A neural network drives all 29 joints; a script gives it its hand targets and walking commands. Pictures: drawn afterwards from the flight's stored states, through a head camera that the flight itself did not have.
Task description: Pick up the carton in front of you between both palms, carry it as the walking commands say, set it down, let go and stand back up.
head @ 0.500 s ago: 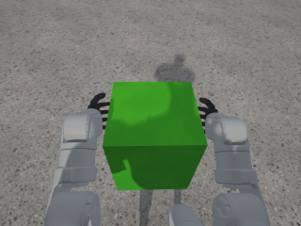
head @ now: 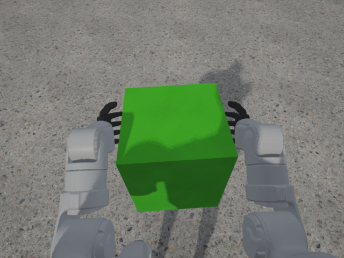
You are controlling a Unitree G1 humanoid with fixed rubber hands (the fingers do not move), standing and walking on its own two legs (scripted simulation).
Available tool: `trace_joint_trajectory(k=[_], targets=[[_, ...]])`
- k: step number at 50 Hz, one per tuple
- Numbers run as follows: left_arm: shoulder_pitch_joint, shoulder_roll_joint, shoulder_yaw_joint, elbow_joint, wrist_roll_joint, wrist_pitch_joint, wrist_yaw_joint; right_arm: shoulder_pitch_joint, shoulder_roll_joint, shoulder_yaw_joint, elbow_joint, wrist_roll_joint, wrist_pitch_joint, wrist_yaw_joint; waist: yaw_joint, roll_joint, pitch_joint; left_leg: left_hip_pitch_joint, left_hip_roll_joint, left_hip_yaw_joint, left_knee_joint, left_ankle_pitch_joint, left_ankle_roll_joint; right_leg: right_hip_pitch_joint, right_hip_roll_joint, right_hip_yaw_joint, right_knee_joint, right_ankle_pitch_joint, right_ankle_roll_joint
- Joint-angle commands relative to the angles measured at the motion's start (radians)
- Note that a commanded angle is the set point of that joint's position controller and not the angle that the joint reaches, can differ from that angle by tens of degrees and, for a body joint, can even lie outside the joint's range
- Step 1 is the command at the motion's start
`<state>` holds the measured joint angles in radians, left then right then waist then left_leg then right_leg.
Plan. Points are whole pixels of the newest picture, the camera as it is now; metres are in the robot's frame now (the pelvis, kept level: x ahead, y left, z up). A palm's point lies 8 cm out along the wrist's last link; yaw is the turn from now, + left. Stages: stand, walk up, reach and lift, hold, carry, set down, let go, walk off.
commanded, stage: carry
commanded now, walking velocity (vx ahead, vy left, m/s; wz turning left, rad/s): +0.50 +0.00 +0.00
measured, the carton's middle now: (174, 151) +0.35 +0.01 +0.02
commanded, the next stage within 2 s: none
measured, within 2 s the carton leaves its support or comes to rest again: neither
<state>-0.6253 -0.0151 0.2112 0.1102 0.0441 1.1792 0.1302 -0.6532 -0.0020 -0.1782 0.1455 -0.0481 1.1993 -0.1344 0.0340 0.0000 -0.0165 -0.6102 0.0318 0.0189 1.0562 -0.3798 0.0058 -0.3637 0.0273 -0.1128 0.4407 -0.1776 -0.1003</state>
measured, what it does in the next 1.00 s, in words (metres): walks ahead: left foot, then right foot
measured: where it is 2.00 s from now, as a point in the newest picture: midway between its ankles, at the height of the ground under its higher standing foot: (169, 219)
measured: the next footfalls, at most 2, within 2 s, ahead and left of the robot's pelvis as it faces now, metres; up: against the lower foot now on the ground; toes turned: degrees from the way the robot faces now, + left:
left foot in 0.28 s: +0.33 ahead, +0.15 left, +0.00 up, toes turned +9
right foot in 0.64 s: +0.51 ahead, -0.08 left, +0.00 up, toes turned -11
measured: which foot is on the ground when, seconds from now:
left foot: up 0.00-0.26, down 0.28-1.00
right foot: down 0.00-0.30, up 0.32-0.62, down 0.64-1.00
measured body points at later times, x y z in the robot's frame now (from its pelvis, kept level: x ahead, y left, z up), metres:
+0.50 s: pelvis +0.29 +0.05 +0.01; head +0.29 +0.07 +0.46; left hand +0.58 +0.19 +0.08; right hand +0.56 -0.11 +0.08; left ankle +0.27 +0.14 -0.74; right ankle +0.32 -0.08 -0.69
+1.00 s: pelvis +0.42 +0.03 -0.01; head +0.40 +0.03 +0.44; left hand +0.70 +0.19 +0.07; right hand +0.70 -0.12 +0.07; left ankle +0.29 +0.14 -0.74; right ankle +0.47 -0.07 -0.74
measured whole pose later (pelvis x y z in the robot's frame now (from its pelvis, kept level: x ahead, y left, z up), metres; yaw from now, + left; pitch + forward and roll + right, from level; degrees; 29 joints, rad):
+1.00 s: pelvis +0.42 +0.03 -0.01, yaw +1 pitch +4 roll -1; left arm -0.18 -0.14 0.12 -0.27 0.12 1.19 0.07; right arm -0.17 0.13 -0.12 -0.29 -0.13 1.22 -0.10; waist 0.01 0.03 -0.15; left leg -0.12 0.07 0.11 0.51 -0.46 -0.03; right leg -0.40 -0.05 -0.22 0.55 -0.21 -0.04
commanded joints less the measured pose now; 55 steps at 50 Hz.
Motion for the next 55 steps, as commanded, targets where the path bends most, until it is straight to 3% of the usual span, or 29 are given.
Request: trace_joint_trajectory(k=[1,5,10,12,13,14,15,16,17,18,19,20,23,25,27,30,31,32,33,34,35,36,38,40,46,51,55], targets=[[-0.736,-1.129,-0.667,-0.158,-0.469,-0.012,-0.254,-0.679,1.115,0.606,-0.187,0.382,-0.048,0.187,-0.011,-0.106,-0.495,-0.065,0.031,0.022,-0.138,0.061,-0.023,0.451,-0.294,0.301,-0.161,0.280,-0.107],[-0.599,-1.116,-0.664,-0.164,-0.430,0.006,-0.269,-0.574,1.120,0.638,-0.217,0.355,-0.036,0.191,-0.002,-0.136,-0.456,-0.048,0.014,0.074,-0.348,0.216,-0.028,0.524,-0.252,0.197,-0.156,0.462,-0.054],[-0.376,-1.103,-0.680,-0.195,-0.353,0.024,-0.283,-0.410,1.128,0.681,-0.270,0.338,-0.009,0.230,0.003,-0.169,-0.390,0.061,-0.035,0.144,-0.613,0.321,-0.024,0.574,-0.217,0.089,-0.096,0.605,-0.010],[-0.295,-1.099,-0.696,-0.215,-0.331,0.025,-0.287,-0.340,1.133,0.698,-0.286,0.339,-0.001,0.251,-0.017,-0.154,-0.421,0.305,-0.055,0.198,-0.747,0.399,-0.011,0.491,-0.194,0.019,0.052,0.646,0.030],[-0.264,-1.094,-0.709,-0.233,-0.323,0.025,-0.290,-0.297,1.132,0.703,-0.290,0.339,0.000,0.262,-0.033,-0.118,-0.461,0.527,-0.009,0.164,-0.730,0.379,0.014,0.343,-0.180,-0.004,0.162,0.543,0.062],[-0.248,-1.080,-0.723,-0.258,-0.320,0.027,-0.294,-0.244,1.122,0.701,-0.300,0.333,0.002,0.271,-0.052,-0.003,-0.528,0.741,0.174,-0.063,-0.679,0.393,0.059,0.151,-0.161,-0.019,0.359,0.233,0.093],[-0.263,-1.110,-0.748,-0.284,-0.336,0.037,-0.300,-0.230,1.086,0.699,-0.300,0.307,-0.007,0.274,-0.054,0.252,-0.568,0.986,0.370,-0.409,-0.667,0.435,0.220,-0.195,-0.057,-0.005,0.573,-0.100,0.122],[-0.253,-1.108,-0.763,-0.305,-0.341,0.035,-0.307,-0.187,1.103,0.703,-0.313,0.313,-0.010,0.277,-0.058,0.277,-0.498,0.984,0.386,-0.500,-0.728,0.457,0.259,-0.382,-0.022,0.050,0.703,-0.351,0.113],[-0.241,-1.121,-0.777,-0.316,-0.350,0.027,-0.311,-0.188,1.112,0.714,-0.367,0.321,-0.013,0.281,-0.058,0.204,-0.453,0.926,0.375,-0.416,-0.723,0.563,0.241,-0.408,-0.066,0.088,0.748,-0.355,0.101],[-0.220,-1.127,-0.785,-0.338,-0.351,0.017,-0.312,-0.188,1.122,0.735,-0.411,0.331,-0.016,0.285,-0.058,0.110,-0.430,0.862,0.354,-0.326,-0.723,0.641,0.210,-0.389,-0.096,0.095,0.718,-0.316,0.102],[-0.189,-1.133,-0.795,-0.355,-0.347,0.009,-0.310,-0.191,1.130,0.755,-0.456,0.343,-0.021,0.289,-0.052,0.059,-0.397,0.784,0.328,-0.237,-0.750,0.663,0.168,-0.345,-0.122,0.097,0.624,-0.260,0.107],[-0.163,-1.122,-0.801,-0.384,-0.341,0.004,-0.303,-0.177,1.152,0.766,-0.476,0.359,-0.023,0.295,-0.047,0.072,-0.385,0.721,0.300,-0.156,-0.775,0.666,0.136,-0.284,-0.123,0.078,0.524,-0.229,0.119],[-0.048,-1.118,-0.831,-0.448,-0.328,-0.003,-0.285,-0.065,1.120,0.770,-0.528,0.370,-0.024,0.309,-0.039,0.144,-0.403,0.650,0.232,0.000,-0.760,0.782,0.120,-0.153,-0.081,0.012,0.340,-0.157,0.148],[-0.007,-1.091,-0.835,-0.481,-0.325,-0.002,-0.276,-0.020,1.083,0.774,-0.551,0.374,-0.017,0.313,-0.042,0.171,-0.393,0.624,0.210,0.067,-0.737,0.881,0.104,-0.095,-0.058,-0.027,0.224,-0.055,0.145],[0.016,-1.056,-0.834,-0.500,-0.323,0.009,-0.273,0.023,1.049,0.770,-0.557,0.367,-0.008,0.314,-0.047,0.192,-0.380,0.608,0.194,0.101,-0.715,0.893,0.086,-0.048,-0.047,-0.046,0.146,0.053,0.140],[0.055,-1.011,-0.823,-0.487,-0.320,0.032,-0.283,0.052,1.005,0.762,-0.542,0.344,0.008,0.312,-0.037,0.132,-0.342,0.540,0.151,0.146,-0.619,0.691,0.040,0.108,-0.048,-0.084,-0.061,0.278,0.135],[0.061,-0.994,-0.815,-0.478,-0.316,0.040,-0.288,0.059,0.989,0.757,-0.527,0.333,0.013,0.310,-0.034,0.098,-0.321,0.479,0.139,0.137,-0.585,0.591,0.012,0.200,-0.080,-0.064,-0.113,0.364,0.131],[0.062,-0.970,-0.804,-0.465,-0.313,0.049,-0.294,0.067,0.969,0.752,-0.510,0.321,0.018,0.308,-0.036,0.057,-0.327,0.392,0.127,0.131,-0.537,0.425,-0.018,0.318,-0.171,0.014,-0.085,0.542,0.120],[0.049,-0.956,-0.794,-0.435,-0.306,0.055,-0.299,0.044,0.956,0.760,-0.506,0.321,0.029,0.304,-0.040,-0.060,-0.375,0.302,0.098,0.106,-0.486,0.146,-0.049,0.444,-0.310,0.140,0.013,0.896,0.047],[0.072,-0.962,-0.775,-0.381,-0.301,0.053,-0.302,0.030,0.949,0.769,-0.509,0.328,0.043,0.303,-0.031,-0.148,-0.412,0.258,0.069,0.076,-0.487,-0.004,-0.059,0.503,-0.365,0.216,0.019,0.887,-0.041],[0.100,-0.976,-0.765,-0.353,-0.300,0.048,-0.304,0.017,0.951,0.770,-0.502,0.333,0.047,0.305,-0.029,-0.172,-0.396,0.279,0.065,0.074,-0.496,-0.057,-0.061,0.442,-0.372,0.242,-0.031,0.785,-0.055],[0.090,-0.997,-0.762,-0.346,-0.299,0.044,-0.305,-0.005,0.973,0.777,-0.490,0.340,0.046,0.308,-0.035,-0.163,-0.394,0.334,0.060,0.070,-0.578,-0.055,-0.055,0.402,-0.343,0.216,-0.051,0.705,-0.037],[0.061,-1.033,-0.763,-0.354,-0.305,0.035,-0.307,-0.040,1.017,0.788,-0.488,0.357,0.033,0.313,-0.033,-0.109,-0.390,0.421,0.080,0.064,-0.668,0.089,-0.053,0.344,-0.271,0.125,-0.021,0.605,0.019],[0.024,-1.059,-0.777,-0.374,-0.321,0.027,-0.308,-0.063,1.038,0.795,-0.504,0.365,0.022,0.312,-0.031,-0.069,-0.408,0.453,0.106,0.064,-0.624,0.246,-0.053,0.331,-0.233,0.075,0.034,0.619,0.044],[0.037,-1.039,-0.797,-0.403,-0.325,0.026,-0.299,0.010,1.022,0.775,-0.500,0.342,0.019,0.302,-0.035,0.001,-0.435,0.468,0.112,0.061,-0.557,0.472,-0.050,0.296,-0.215,0.043,0.122,0.670,0.031],[0.019,-1.037,-0.814,-0.420,-0.333,0.028,-0.302,0.015,1.022,0.769,-0.494,0.336,0.015,0.305,-0.035,0.034,-0.391,0.477,0.128,0.055,-0.546,0.590,-0.036,0.212,-0.194,0.013,0.153,0.534,0.045],[0.005,-1.034,-0.820,-0.432,-0.340,0.030,-0.305,0.001,1.022,0.771,-0.504,0.338,0.014,0.305,-0.035,0.038,-0.358,0.462,0.136,0.055,-0.541,0.603,-0.019,0.179,-0.185,0.001,0.160,0.429,0.055]])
